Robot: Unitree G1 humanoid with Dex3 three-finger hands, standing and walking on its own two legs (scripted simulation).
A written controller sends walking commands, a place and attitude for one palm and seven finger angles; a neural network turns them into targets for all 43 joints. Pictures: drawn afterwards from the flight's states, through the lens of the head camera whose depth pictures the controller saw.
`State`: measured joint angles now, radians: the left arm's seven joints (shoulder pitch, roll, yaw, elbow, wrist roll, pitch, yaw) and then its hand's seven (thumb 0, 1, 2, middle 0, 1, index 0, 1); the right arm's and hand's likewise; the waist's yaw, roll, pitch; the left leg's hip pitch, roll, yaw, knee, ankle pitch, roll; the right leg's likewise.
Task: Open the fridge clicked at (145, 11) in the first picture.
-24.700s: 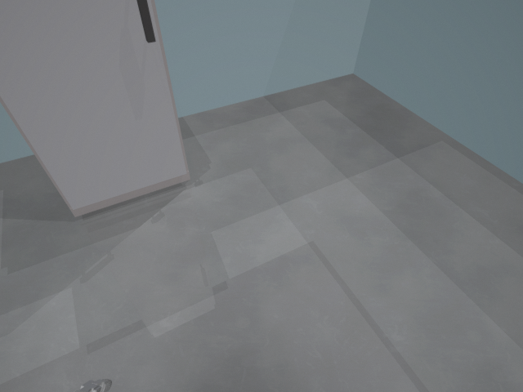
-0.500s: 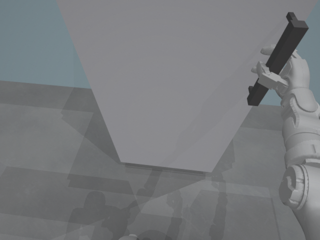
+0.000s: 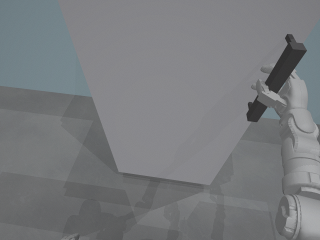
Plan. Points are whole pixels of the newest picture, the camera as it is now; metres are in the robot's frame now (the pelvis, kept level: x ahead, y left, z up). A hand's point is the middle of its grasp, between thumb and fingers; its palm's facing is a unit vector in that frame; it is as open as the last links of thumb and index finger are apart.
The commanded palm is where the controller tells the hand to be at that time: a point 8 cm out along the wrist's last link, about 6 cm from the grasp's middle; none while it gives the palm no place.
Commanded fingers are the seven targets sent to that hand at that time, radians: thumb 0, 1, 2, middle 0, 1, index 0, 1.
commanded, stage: pull the door a little, standing still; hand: right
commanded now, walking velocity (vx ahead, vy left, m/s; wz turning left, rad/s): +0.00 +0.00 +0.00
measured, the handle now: (268, 83) +0.50 -0.20 +0.15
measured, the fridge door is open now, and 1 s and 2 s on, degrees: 0 6 35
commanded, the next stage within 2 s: walk backward, drawing the door open in 0.62 s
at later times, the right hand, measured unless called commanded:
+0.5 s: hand (263, 94) +0.45 -0.17 +0.15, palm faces +0.01 +1.00 -0.02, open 6.1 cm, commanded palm +0.38 -0.23 +0.15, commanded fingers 0.00 -0.90 -0.90 0.45 1.40 0.45 1.40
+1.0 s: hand (265, 111) +0.40 -0.18 +0.14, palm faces +0.06 +0.98 -0.17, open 6.9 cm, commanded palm +0.37 -0.23 +0.14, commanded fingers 0.00 -0.90 -0.90 0.45 1.40 0.45 1.40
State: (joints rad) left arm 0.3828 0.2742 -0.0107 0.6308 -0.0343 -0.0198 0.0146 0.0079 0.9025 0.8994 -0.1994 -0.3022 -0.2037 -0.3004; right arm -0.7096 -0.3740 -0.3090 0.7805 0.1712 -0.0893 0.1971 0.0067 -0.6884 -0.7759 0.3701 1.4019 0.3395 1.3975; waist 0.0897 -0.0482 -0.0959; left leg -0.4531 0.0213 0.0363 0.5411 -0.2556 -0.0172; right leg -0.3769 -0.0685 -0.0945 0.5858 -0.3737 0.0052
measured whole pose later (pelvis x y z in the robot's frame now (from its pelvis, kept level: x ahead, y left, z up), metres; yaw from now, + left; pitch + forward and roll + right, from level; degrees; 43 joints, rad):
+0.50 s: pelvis +0.04 +0.00 +0.01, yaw +2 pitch +8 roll +1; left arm 0.30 0.26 -0.02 0.59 -0.04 0.00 0.02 0.01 0.90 0.90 -0.20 -0.30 -0.20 -0.30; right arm -0.46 -0.31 -0.31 0.46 0.19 0.01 0.18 0.00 -0.69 -0.77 0.34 1.40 0.29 1.40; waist 0.05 -0.06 -0.11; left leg -0.33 0.01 0.01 0.47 -0.28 -0.02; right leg -0.23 -0.06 -0.08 0.49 -0.38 0.01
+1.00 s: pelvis +0.11 -0.04 -0.01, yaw +6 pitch +1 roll +1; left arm 0.11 0.24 0.01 0.56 0.02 0.00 0.07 0.01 0.90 0.90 -0.20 -0.30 -0.20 -0.30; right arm 0.15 -0.22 -0.09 -0.36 0.06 -0.09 -0.08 -0.09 -0.55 -0.74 0.44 1.39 0.30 1.37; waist -0.02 -0.03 0.05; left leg -0.32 0.04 0.01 0.97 -0.56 -0.02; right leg -0.37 0.02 -0.03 0.71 -0.36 -0.04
